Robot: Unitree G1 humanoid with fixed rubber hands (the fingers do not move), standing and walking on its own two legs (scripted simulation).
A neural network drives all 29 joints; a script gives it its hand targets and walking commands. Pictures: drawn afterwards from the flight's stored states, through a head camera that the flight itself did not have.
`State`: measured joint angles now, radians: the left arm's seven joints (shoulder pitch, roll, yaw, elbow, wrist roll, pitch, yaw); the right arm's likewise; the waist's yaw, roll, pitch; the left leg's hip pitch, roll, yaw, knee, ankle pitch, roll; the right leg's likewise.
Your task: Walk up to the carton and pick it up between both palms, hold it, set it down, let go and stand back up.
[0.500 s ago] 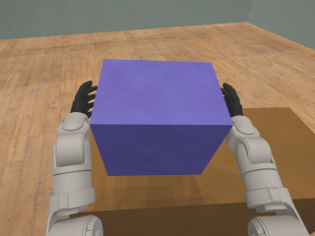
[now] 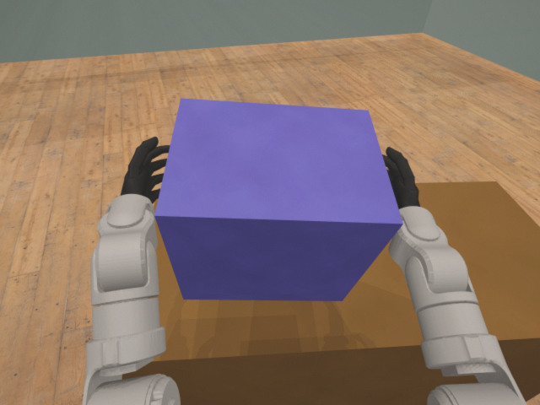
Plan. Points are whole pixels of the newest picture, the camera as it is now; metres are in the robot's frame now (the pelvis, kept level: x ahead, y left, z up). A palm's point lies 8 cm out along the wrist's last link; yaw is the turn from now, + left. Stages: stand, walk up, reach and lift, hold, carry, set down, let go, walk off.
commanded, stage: hold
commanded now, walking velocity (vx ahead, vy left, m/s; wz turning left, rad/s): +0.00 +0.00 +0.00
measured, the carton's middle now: (270, 210) +0.39 +0.01 +0.13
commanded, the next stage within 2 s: none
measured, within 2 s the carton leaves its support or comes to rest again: neither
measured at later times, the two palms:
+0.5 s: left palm (135, 191) +0.35 +0.19 +0.20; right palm (401, 193) +0.36 -0.17 +0.19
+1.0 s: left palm (142, 201) +0.35 +0.19 +0.18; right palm (398, 208) +0.35 -0.17 +0.16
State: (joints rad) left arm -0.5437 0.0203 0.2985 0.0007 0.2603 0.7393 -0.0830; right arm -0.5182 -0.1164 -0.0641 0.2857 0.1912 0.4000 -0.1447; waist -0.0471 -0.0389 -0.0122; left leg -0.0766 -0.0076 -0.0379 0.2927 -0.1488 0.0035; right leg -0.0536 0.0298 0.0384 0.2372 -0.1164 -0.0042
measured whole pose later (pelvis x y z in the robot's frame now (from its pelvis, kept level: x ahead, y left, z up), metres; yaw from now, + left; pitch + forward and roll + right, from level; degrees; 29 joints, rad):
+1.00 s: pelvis +0.00 +0.00 +0.00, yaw +0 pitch -4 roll -1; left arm -0.54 0.02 0.30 0.04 0.26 0.74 -0.08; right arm -0.53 -0.12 -0.07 0.33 0.18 0.41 -0.14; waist -0.05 -0.04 -0.01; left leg -0.08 -0.01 -0.04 0.29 -0.15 0.00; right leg -0.05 0.03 0.04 0.24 -0.12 0.00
